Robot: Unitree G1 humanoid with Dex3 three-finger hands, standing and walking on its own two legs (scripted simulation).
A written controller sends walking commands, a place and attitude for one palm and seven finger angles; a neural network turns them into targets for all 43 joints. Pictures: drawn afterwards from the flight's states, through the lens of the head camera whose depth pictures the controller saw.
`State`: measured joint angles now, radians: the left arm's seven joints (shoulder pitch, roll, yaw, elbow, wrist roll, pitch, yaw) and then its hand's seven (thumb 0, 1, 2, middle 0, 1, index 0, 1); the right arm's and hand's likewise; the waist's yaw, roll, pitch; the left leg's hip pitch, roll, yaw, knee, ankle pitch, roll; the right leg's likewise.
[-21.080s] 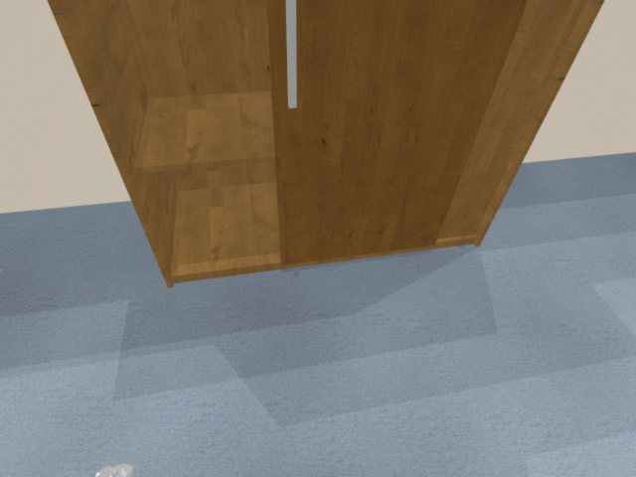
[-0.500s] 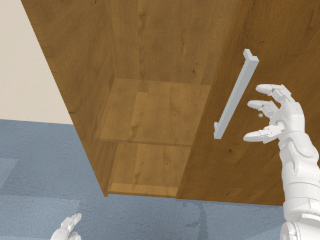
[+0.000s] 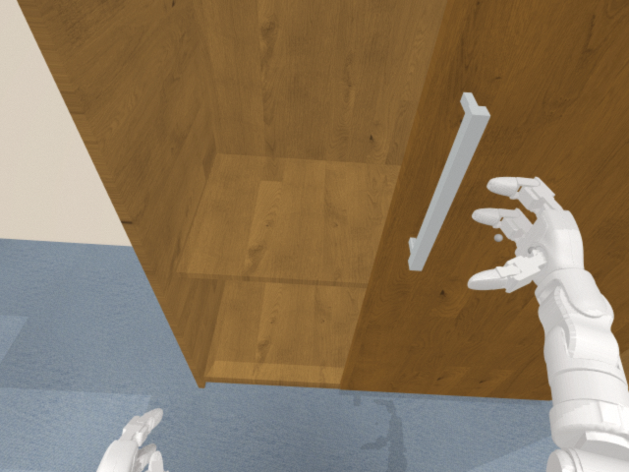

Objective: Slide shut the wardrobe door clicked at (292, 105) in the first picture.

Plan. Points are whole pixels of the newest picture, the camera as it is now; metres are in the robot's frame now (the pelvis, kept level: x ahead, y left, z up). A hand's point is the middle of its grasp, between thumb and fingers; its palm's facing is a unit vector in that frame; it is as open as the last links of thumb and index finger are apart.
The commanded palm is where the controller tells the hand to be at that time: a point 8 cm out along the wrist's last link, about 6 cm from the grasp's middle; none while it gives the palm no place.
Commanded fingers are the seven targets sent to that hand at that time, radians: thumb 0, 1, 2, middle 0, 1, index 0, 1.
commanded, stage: move the hooked fingers beside the handle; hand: right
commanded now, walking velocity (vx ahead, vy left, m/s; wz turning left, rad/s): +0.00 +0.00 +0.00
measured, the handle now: (437, 194) +0.47 -0.13 +0.13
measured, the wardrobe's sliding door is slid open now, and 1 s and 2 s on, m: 0.43 0.43 0.42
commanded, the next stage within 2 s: feel for the door with the fingertips in 0.74 s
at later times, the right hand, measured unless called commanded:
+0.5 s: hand (493, 234) +0.39 -0.18 +0.14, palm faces -0.02 +1.00 -0.03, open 14.0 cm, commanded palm +0.37 -0.23 +0.14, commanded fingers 0.00 0.50 -0.30 0.30 1.20 0.30 1.20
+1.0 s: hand (494, 227) +0.39 -0.18 +0.15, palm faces -0.02 +1.00 -0.03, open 14.0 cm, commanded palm +0.36 -0.22 +0.14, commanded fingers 0.00 0.50 -0.30 0.30 1.20 0.30 1.20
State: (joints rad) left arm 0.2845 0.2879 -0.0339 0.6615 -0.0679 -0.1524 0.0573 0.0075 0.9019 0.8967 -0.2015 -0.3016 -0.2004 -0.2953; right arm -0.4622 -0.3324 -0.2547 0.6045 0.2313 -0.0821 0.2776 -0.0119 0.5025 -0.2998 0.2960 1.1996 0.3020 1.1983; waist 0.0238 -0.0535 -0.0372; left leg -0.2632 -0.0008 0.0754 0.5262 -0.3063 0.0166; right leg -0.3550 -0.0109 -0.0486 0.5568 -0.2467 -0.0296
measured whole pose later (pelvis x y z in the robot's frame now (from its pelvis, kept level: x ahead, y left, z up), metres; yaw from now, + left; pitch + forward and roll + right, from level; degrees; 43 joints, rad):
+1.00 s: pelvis +0.00 +0.01 +0.00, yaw +0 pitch +2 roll +1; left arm 0.28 0.28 -0.04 0.67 -0.07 -0.14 0.06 0.01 0.90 0.90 -0.20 -0.30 -0.20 -0.30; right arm -0.49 -0.34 -0.25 0.62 0.23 -0.09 0.26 -0.01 0.50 -0.30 0.30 1.20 0.30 1.20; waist 0.02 -0.05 -0.04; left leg -0.25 -0.01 0.08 0.51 -0.30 0.03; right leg -0.34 -0.02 -0.04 0.55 -0.24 -0.02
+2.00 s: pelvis +0.00 +0.00 +0.00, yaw +1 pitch +3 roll +1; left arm 0.32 0.27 -0.03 0.70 -0.06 -0.13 0.03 0.01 0.90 0.90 -0.20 -0.30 -0.20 -0.30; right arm -0.60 -0.29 -0.22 0.75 0.19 -0.15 0.16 -0.01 0.50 -0.30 0.35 1.24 0.34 1.23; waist 0.05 -0.05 -0.03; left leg -0.27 -0.01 0.06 0.52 -0.30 0.02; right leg -0.36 -0.02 -0.06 0.55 -0.24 -0.03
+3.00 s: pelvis +0.01 +0.01 +0.00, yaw +1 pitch +1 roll +0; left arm 0.26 0.26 -0.02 0.67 -0.05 -0.13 0.01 0.01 0.90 0.90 -0.20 -0.30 -0.20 -0.30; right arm -0.41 -0.18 -0.13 0.45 0.18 -0.04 0.03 -0.01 0.50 -0.30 0.21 1.15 0.18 1.13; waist 0.02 -0.06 -0.04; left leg -0.21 -0.01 0.06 0.50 -0.31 0.03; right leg -0.29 -0.02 -0.06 0.51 -0.25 -0.02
